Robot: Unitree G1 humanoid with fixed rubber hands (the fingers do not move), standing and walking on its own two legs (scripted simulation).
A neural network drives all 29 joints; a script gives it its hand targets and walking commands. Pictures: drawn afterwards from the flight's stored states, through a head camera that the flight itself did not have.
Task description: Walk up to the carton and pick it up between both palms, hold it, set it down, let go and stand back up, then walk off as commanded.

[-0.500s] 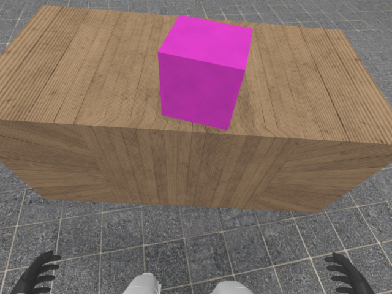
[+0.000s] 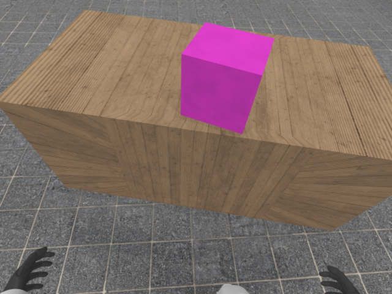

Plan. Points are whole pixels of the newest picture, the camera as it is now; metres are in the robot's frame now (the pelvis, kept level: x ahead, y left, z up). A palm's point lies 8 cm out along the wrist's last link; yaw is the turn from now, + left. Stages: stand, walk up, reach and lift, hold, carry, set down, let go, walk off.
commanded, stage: walk off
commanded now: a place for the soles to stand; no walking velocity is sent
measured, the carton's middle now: (224, 79) +0.72 -0.08 +0.00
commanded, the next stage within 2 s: stand in 0.88 s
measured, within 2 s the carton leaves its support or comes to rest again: neither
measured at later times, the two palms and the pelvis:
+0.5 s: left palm (20, 290) +0.12 +0.31 -0.04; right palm out of the picture +0.10 -0.33 -0.09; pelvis -0.02 -0.01 +0.01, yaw +1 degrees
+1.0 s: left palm (27, 289) +0.13 +0.32 -0.07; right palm out of the picture +0.12 -0.32 -0.08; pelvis +0.00 +0.00 +0.01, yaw +1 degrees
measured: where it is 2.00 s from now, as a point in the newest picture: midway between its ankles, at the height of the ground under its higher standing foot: outside the picture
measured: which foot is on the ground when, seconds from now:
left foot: down 0.00-1.00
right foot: down 0.00-1.00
